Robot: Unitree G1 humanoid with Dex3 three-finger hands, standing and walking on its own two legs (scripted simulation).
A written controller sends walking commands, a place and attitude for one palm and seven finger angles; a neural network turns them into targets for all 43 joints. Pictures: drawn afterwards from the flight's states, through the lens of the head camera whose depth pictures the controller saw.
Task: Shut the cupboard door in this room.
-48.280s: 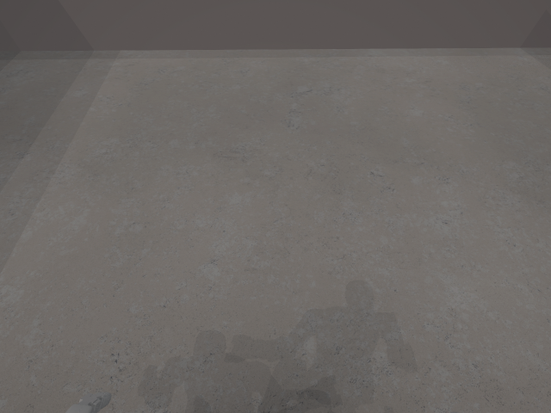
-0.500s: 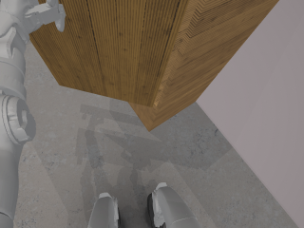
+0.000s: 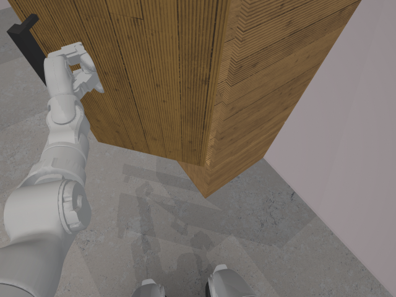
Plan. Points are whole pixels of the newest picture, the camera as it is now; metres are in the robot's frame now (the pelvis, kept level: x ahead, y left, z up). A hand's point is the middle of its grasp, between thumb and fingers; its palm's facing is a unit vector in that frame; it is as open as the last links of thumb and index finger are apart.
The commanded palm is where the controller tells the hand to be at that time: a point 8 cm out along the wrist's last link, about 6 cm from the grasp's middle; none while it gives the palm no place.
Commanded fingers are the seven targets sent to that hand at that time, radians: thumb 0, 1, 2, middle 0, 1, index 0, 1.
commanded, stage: pull the fist back off the door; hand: left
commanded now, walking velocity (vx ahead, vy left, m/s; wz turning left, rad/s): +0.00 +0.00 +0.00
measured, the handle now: (45, 57) +0.63 +0.25 +0.08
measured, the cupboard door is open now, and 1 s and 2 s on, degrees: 40 40 40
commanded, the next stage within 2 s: draw the hand back to the body in 0.34 s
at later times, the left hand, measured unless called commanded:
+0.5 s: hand (102, 102) +0.48 +0.12 +0.09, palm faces +0.15 -0.99 -0.02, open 3.1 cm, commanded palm +0.43 +0.17 +0.10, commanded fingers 0.00 0.90 0.90 -1.30 -1.50 -1.30 -1.50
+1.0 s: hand (37, 156) +0.34 +0.18 +0.16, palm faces +0.11 -0.99 -0.07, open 3.1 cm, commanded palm +0.30 +0.23 +0.16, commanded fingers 0.00 0.90 0.90 -1.08 -1.26 -1.08 -1.26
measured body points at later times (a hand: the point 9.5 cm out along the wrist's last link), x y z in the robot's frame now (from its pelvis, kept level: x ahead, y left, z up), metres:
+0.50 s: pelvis -0.01 +0.00 +0.01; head +0.08 +0.00 +0.45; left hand +0.46 +0.17 +0.10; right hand +0.07 -0.25 -0.12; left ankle -0.01 +0.11 -0.68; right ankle +0.01 -0.11 -0.68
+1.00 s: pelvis +0.00 +0.00 +0.04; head +0.00 -0.02 +0.49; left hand +0.33 +0.23 +0.16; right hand +0.15 -0.25 -0.06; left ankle -0.01 +0.11 -0.68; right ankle +0.01 -0.11 -0.68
